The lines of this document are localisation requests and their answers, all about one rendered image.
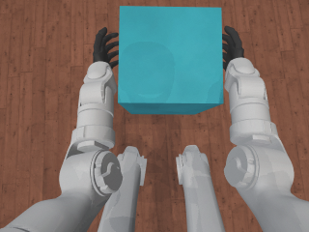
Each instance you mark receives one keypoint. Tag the right robot hand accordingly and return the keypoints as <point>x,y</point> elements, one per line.
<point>233,46</point>

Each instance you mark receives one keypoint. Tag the robot right shin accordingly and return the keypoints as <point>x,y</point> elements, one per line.
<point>203,156</point>

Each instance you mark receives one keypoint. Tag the carton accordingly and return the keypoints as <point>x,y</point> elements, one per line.
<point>170,59</point>

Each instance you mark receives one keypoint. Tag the robot right forearm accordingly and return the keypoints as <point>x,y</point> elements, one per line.
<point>249,108</point>

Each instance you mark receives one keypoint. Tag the right robot upper arm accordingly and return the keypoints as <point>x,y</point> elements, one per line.
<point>263,178</point>

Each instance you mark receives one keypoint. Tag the left robot hand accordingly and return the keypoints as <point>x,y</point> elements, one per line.
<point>101,48</point>

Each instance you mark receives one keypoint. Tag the robot left forearm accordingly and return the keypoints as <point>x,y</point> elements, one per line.
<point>95,112</point>

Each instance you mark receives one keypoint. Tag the robot left thigh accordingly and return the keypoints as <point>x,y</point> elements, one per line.
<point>119,213</point>

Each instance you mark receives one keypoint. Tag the left robot upper arm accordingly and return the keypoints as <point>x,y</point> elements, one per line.
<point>87,181</point>

